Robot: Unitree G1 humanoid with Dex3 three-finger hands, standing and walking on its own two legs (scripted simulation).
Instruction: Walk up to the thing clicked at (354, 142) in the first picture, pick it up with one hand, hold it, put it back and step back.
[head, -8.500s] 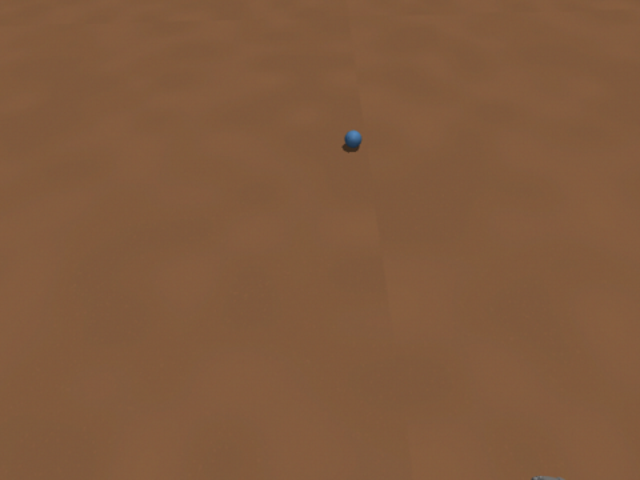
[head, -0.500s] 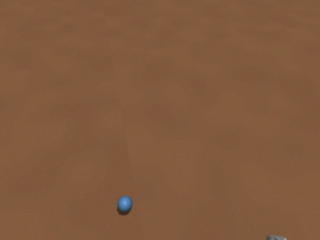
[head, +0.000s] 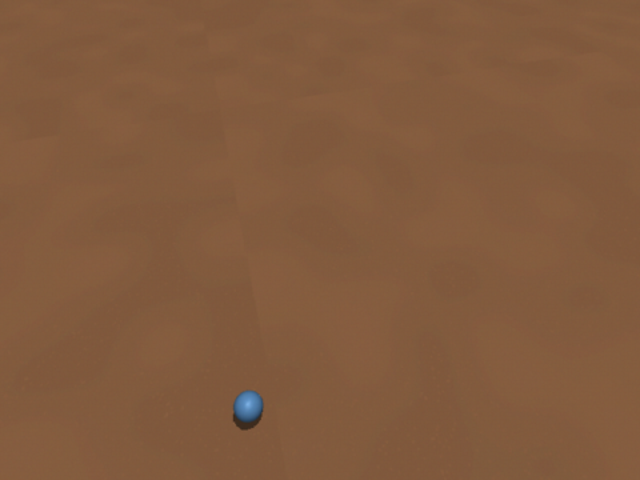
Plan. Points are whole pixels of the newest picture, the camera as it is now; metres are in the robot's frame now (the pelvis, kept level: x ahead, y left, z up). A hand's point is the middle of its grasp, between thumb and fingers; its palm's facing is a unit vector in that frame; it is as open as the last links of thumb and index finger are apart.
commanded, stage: stand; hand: left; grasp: from above
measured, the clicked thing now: (248, 406) +0.42 +0.23 -0.74
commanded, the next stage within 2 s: rise first in 0.34 s
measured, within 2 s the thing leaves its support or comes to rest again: neither
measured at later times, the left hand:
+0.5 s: hand out of the picture +0.07 +0.25 -0.16, palm faces +0.00 -0.94 -0.34, open 7.4 cm
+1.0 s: hand out of the picture +0.13 +0.26 -0.21, palm faces -0.10 -0.91 -0.41, open 13.5 cm
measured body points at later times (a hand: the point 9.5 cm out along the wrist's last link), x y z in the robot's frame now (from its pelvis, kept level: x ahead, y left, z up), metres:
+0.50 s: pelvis -0.01 +0.00 +0.00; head +0.01 +0.01 +0.45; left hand +0.07 +0.30 -0.13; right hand +0.07 -0.30 -0.13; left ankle +0.00 +0.13 -0.75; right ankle -0.03 -0.14 -0.75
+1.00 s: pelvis -0.03 +0.00 -0.06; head +0.06 +0.01 +0.38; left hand +0.13 +0.31 -0.19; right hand +0.09 -0.26 -0.17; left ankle +0.00 +0.13 -0.75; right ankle -0.03 -0.14 -0.75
